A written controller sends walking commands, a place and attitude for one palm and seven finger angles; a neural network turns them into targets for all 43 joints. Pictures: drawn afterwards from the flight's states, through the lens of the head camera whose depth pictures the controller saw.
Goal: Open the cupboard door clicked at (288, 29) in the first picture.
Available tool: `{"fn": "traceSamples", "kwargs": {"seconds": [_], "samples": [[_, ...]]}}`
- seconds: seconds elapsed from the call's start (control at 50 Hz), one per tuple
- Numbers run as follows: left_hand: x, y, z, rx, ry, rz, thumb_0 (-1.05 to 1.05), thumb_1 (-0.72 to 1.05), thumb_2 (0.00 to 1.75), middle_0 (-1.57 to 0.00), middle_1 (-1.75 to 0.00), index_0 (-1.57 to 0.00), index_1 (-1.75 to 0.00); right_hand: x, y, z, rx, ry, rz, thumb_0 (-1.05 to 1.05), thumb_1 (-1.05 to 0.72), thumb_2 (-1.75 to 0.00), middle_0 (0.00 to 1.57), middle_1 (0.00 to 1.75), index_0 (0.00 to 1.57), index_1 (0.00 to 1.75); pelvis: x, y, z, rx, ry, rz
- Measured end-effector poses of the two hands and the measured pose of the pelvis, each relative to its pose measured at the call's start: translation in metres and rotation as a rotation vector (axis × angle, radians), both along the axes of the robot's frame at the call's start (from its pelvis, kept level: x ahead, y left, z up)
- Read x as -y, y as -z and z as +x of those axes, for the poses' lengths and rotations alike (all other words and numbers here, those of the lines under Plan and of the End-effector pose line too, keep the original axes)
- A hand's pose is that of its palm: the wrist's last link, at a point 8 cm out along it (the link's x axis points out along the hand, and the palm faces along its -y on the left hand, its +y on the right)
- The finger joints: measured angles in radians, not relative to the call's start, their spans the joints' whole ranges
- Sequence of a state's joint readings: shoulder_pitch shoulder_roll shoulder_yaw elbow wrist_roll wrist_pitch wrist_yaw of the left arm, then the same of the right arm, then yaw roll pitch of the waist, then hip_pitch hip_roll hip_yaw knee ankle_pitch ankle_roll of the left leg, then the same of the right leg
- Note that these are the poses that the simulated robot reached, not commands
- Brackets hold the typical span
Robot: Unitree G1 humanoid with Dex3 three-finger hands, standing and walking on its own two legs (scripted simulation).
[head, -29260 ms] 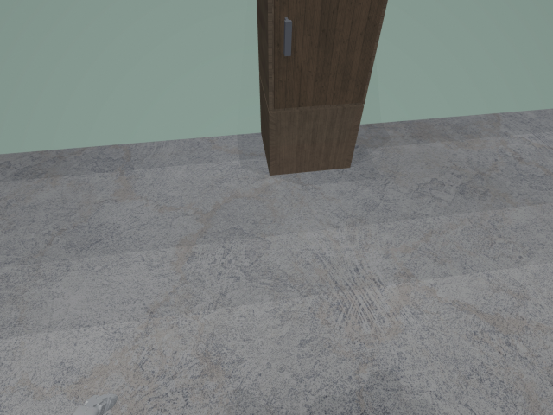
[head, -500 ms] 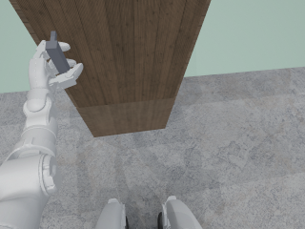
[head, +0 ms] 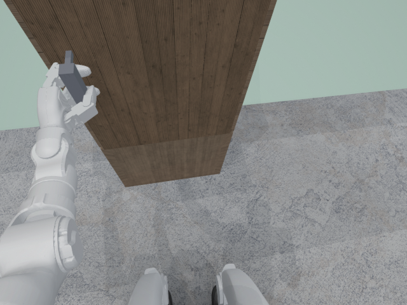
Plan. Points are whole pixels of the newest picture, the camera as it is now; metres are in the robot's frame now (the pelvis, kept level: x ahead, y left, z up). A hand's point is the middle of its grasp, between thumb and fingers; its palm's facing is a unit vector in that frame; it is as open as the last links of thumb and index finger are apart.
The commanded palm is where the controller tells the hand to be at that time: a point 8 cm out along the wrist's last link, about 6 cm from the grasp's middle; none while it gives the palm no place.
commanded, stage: pull the door open along its arc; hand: left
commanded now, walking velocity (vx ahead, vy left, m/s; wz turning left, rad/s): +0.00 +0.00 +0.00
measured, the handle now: (79, 84) +0.54 +0.21 +0.06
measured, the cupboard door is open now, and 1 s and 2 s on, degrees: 1 40 39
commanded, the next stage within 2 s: open thumb and fingers to let go in 0.78 s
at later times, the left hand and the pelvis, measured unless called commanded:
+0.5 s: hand (127, 170) +0.35 +0.11 +0.06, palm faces +0.36 -0.93 +0.08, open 6.5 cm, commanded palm +0.28 +0.15 +0.06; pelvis +0.02 -0.01 +0.02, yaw +2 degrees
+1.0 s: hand (169, 202) +0.29 +0.04 +0.06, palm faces +0.46 -0.89 -0.06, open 6.5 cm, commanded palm +0.23 +0.09 +0.06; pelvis +0.02 -0.06 +0.01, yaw +6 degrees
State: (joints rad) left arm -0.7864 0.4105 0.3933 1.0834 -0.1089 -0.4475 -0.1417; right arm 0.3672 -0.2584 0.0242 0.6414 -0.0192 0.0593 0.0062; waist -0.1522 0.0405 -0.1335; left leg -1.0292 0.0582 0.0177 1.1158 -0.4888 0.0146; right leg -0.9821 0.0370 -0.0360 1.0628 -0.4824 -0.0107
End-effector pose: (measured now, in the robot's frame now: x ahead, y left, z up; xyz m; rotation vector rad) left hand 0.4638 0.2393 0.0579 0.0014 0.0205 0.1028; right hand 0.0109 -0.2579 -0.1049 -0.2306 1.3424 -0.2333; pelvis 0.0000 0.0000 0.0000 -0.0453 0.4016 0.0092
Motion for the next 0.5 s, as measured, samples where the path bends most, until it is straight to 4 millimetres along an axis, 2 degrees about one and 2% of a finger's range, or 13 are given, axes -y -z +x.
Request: {"fn": "traceSamples", "kwargs": {"seconds": [0.1,0.2,0.28,0.38,0.5], "samples": [[0.003,0.0,-0.015,0.004,0.005,-0.003,0.01,0.7,0.74,-0.32,-1.34,-0.34,-1.35,-0.002,-0.004,0.01,0.025,0.009,0.02,0.0,-0.91,-0.89,0.2,0.3,0.2,0.3,0.0,-0.006,0.006,0.013,0.008,0.006],[0.011,0.0,-0.043,0.01,0.027,-0.003,0.01,0.69,0.72,-0.31,-1.33,-0.32,-1.33,-0.005,-0.01,0.035,0.09,0.002,0.043,0.0,-0.91,-0.89,0.2,0.3,0.2,0.3,-0.001,-0.013,0.014,0.035,0.011,0.011],[0.023,0.0,-0.073,0.012,0.035,-0.015,0.01,0.68,0.71,-0.3,-1.31,-0.31,-1.31,-0.008,-0.016,0.064,0.167,-0.028,0.06,0.0,-0.91,-0.89,0.2,0.3,0.2,0.3,-0.001,-0.018,0.019,0.057,0.01,0.016],[0.05,0.001,-0.113,0.02,-0.114,-0.085,0.03,0.67,0.72,-0.28,-1.31,-0.32,-1.29,-0.016,-0.02,0.109,0.277,-0.114,0.09,0.0,-0.91,-0.9,0.2,0.3,0.2,0.3,-0.001,-0.021,0.022,0.08,0.0,0.021],[0.087,-0.001,-0.155,0.018,-0.266,-0.08,0.03,0.66,0.74,-0.28,-1.32,-0.32,-1.28,-0.032,-0.023,0.16,0.398,-0.226,0.139,0.0,-0.91,-0.9,0.2,0.3,0.2,0.3,0.005,-0.017,0.02,0.103,-0.02,0.032]]}}
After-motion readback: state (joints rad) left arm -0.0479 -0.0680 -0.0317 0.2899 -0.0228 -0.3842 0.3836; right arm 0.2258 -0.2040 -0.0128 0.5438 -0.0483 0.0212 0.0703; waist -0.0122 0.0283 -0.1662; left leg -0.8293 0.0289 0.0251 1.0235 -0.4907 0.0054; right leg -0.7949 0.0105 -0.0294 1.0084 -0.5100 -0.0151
